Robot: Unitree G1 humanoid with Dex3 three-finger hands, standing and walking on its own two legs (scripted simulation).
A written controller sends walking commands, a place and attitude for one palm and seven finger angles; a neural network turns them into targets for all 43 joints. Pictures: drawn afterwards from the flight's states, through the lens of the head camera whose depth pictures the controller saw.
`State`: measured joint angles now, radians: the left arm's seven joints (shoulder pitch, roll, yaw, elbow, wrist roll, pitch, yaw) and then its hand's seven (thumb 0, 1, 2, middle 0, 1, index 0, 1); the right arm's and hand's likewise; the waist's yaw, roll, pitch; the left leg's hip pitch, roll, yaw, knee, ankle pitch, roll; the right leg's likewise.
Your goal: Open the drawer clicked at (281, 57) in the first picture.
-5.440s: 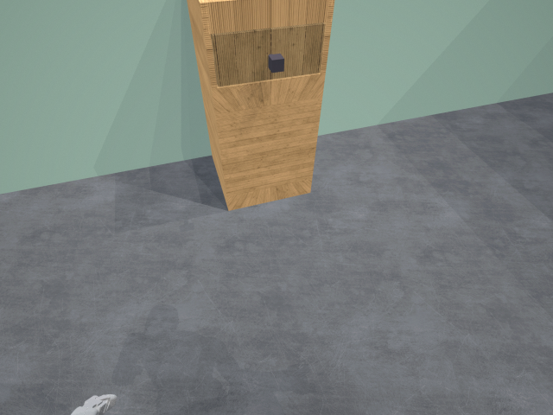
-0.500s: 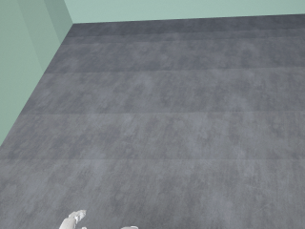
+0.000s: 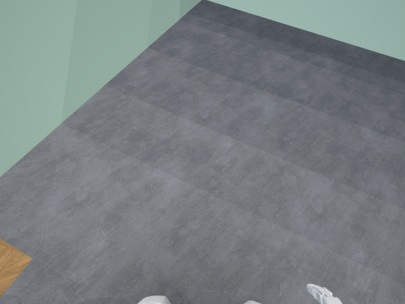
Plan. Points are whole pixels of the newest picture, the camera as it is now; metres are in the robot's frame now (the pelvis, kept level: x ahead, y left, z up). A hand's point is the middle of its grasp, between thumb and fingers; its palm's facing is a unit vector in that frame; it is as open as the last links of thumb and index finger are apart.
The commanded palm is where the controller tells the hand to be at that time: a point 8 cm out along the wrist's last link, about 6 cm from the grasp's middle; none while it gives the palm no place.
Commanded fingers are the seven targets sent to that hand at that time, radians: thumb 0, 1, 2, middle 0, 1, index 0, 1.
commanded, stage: turn to face it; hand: left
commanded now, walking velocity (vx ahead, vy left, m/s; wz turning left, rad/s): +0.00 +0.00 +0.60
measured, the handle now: out of the picture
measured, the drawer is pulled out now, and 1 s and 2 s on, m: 0.00 0.00 0.00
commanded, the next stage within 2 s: take the last steps up to it in 1.90 s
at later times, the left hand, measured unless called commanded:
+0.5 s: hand out of the picture +0.12 +0.22 -0.13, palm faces +0.24 -0.94 -0.23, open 7.4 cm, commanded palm none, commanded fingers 0.00 0.90 0.90 -0.20 -0.30 -0.20 -0.30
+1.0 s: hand out of the picture -0.10 +0.18 -0.16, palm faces +0.59 -0.77 -0.25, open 7.4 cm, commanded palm none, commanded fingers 0.00 0.90 0.90 -0.20 -0.30 -0.20 -0.30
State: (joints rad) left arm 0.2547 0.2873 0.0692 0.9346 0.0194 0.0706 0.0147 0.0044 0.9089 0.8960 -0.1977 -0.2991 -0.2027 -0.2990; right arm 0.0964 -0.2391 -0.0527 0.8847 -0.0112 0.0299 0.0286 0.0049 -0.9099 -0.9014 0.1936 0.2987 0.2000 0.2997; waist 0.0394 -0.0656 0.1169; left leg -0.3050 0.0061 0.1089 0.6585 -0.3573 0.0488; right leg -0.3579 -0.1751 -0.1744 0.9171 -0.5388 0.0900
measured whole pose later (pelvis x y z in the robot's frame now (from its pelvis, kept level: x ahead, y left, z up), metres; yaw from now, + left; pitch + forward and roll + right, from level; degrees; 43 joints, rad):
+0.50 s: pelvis +0.01 -0.01 +0.02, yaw +16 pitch +1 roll -1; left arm 0.06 0.22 0.05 0.85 0.00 0.05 0.02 0.01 0.91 0.90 -0.20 -0.30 -0.20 -0.30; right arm 0.27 -0.22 -0.07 0.95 -0.02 0.04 0.00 0.01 -0.90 -0.90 0.20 0.30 0.21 0.30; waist -0.07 0.01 0.07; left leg -0.27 -0.10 -0.15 0.50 -0.23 0.05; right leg -0.35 -0.02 0.03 0.75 -0.41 0.11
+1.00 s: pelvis -0.01 -0.01 +0.01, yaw +36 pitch +0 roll +1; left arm 0.27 0.23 0.04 0.91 0.03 0.03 0.01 0.00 0.90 0.90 -0.20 -0.30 -0.20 -0.30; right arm 0.13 -0.28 -0.07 0.93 -0.01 0.07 0.03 0.01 -0.91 -0.90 0.19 0.30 0.20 0.30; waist 0.02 -0.02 0.11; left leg -0.34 0.04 0.08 0.75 -0.40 -0.06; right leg -0.18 -0.18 -0.26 0.58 -0.36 0.05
